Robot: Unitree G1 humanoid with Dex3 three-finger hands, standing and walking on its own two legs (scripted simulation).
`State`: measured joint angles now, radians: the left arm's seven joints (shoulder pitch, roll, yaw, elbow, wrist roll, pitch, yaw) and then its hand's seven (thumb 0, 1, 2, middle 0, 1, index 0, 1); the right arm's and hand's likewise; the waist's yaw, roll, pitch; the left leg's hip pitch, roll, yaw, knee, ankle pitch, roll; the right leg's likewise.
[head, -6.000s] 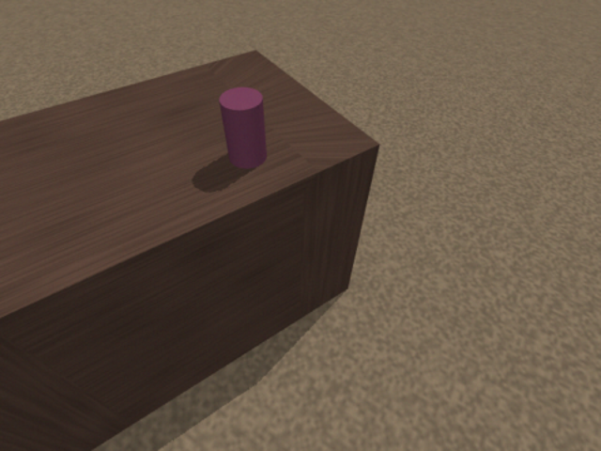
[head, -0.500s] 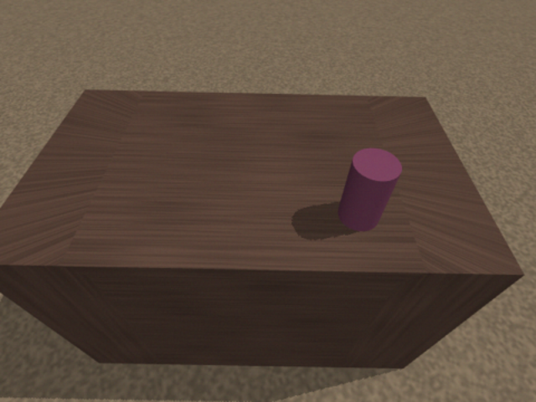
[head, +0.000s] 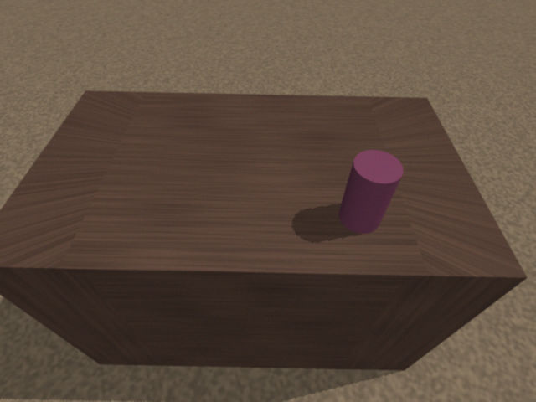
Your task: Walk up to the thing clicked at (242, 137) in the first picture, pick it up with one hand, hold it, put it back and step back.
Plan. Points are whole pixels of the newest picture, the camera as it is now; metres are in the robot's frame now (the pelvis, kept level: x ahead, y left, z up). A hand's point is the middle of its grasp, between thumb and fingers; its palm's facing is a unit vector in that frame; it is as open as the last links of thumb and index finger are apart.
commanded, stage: stand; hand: right
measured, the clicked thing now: (367, 193) +0.49 -0.19 -0.01
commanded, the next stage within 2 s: rise first in 0.42 s
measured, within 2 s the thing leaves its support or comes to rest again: neither
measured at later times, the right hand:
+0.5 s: hand out of the picture +0.07 -0.25 -0.16, palm faces -0.02 +0.94 -0.35, open 7.4 cm
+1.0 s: hand (436, 374) +0.18 -0.25 -0.08, palm faces +0.22 +0.91 -0.35, open 15.6 cm
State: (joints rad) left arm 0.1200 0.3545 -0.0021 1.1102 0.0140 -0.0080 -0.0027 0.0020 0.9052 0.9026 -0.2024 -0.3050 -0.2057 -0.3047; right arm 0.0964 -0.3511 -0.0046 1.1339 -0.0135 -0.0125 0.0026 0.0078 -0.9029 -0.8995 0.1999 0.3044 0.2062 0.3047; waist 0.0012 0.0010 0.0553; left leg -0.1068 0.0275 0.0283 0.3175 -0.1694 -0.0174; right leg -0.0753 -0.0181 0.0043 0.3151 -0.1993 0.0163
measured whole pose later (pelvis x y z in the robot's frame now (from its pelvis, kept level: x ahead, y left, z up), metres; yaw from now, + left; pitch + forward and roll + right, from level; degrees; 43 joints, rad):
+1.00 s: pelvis +0.00 +0.00 +0.00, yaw +0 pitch +1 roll +0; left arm 0.19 0.23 0.08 0.69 -0.04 -0.06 0.07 0.00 -0.14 0.15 -0.06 -0.06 -0.06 -0.06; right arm 0.25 -0.29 -0.13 0.52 0.05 -0.07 -0.07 0.00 0.15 -0.15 0.05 0.06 0.06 0.06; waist -0.02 -0.03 0.00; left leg -0.20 0.02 0.03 0.40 -0.21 -0.01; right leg -0.17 -0.03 0.01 0.41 -0.25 0.02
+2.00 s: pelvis -0.01 +0.00 +0.00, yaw -1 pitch -4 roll +0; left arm 0.23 0.22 0.15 0.65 -0.01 -0.11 0.05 -0.01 -0.54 0.06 -0.06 -0.06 -0.06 -0.06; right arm 0.46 -0.31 -0.25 -0.09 0.04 -0.21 -0.03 -0.01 0.57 -0.04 0.05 0.06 0.06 0.06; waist -0.04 -0.05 0.06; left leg -0.13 0.03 0.04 0.41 -0.20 -0.01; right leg -0.10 -0.01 0.02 0.40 -0.22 0.02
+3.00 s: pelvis -0.01 -0.01 -0.01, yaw +0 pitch +1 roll +0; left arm 0.20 0.24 0.03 0.77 -0.04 -0.17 0.15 -0.01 -0.53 0.05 -0.05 -0.05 -0.06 -0.05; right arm -0.12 -0.50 -0.50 0.54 0.31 -0.14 0.48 -0.01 0.57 -0.03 0.04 0.06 0.05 0.06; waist 0.00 -0.02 -0.03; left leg -0.24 0.04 0.03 0.45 -0.22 -0.02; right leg -0.22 -0.01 0.01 0.47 -0.27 0.01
